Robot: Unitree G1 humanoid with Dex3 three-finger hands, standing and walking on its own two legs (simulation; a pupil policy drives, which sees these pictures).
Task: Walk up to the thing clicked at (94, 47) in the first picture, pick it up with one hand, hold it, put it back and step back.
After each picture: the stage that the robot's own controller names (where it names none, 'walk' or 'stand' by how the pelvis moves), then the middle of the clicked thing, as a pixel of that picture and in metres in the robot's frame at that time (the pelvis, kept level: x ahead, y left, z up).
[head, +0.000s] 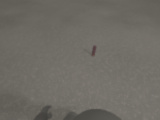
stand; (93, 51) +1.32 -0.03 -0.66
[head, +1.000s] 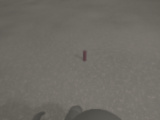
walk; (84, 56) +1.18 +0.23 -0.64
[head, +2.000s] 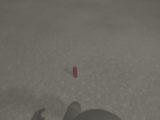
walk; (75, 72) +0.73 +0.29 -0.64
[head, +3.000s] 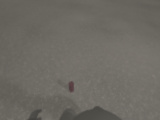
walk; (71, 87) +0.49 +0.19 -0.64
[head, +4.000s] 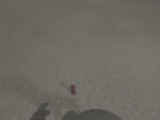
stand; (73, 90) +0.42 +0.20 -0.64
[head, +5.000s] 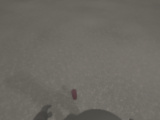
stand; (74, 94) +0.40 +0.19 -0.66
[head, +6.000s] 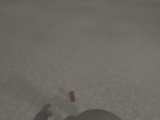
stand; (72, 96) +0.37 +0.21 -0.66
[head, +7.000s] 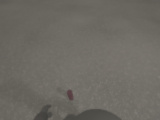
stand; (70, 95) +0.37 +0.24 -0.66
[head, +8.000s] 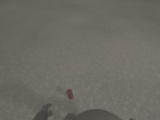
stand; (70, 94) +0.37 +0.25 -0.65
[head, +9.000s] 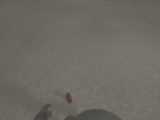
stand; (69, 98) +0.34 +0.24 -0.65
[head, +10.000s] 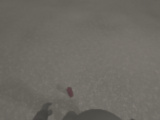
stand; (70, 92) +0.37 +0.25 -0.65
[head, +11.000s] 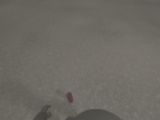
stand; (70, 98) +0.35 +0.22 -0.66
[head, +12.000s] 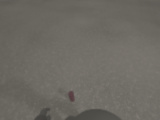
stand; (71, 96) +0.37 +0.22 -0.66
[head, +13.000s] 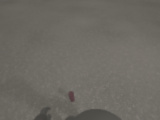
stand; (71, 96) +0.37 +0.21 -0.66
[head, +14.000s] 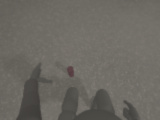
go down; (70, 72) +0.44 +0.18 -0.48
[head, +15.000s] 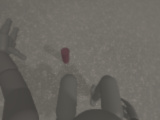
go down; (65, 56) +0.49 +0.19 -0.29
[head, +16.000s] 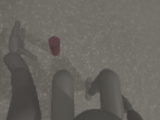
close in; (55, 48) +0.49 +0.21 -0.23
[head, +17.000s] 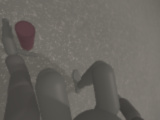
close; (26, 39) +0.48 +0.25 -0.18
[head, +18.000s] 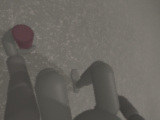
lift; (24, 41) +0.46 +0.25 -0.18
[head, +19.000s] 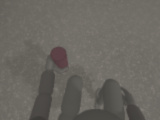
lift; (61, 62) +0.36 +0.21 -0.02
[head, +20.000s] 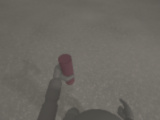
hold; (67, 71) +0.32 +0.17 +0.06
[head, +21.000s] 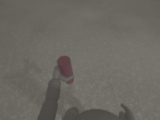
hold; (67, 72) +0.32 +0.17 +0.04
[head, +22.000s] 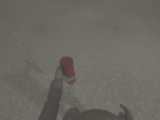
hold; (69, 72) +0.32 +0.16 +0.04
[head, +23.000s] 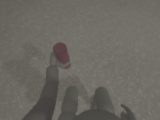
crouch; (63, 58) +0.42 +0.18 -0.02
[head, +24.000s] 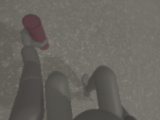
lower; (39, 36) +0.52 +0.23 -0.10
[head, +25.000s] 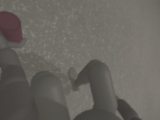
lower; (13, 35) +0.50 +0.26 -0.19
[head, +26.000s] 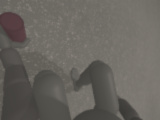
lower; (17, 35) +0.49 +0.27 -0.19
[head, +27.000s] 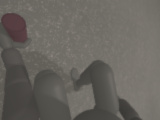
lower; (19, 35) +0.49 +0.26 -0.19
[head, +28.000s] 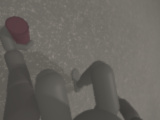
lower; (21, 37) +0.48 +0.26 -0.18
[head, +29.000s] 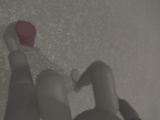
open; (26, 39) +0.48 +0.24 -0.19
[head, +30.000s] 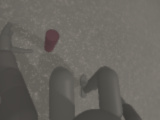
stand; (50, 43) +0.48 +0.22 -0.20
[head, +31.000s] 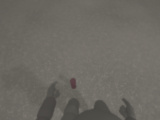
stand; (73, 84) +0.42 +0.16 -0.55
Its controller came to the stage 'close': yes
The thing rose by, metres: 0.69
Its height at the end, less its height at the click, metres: +0.00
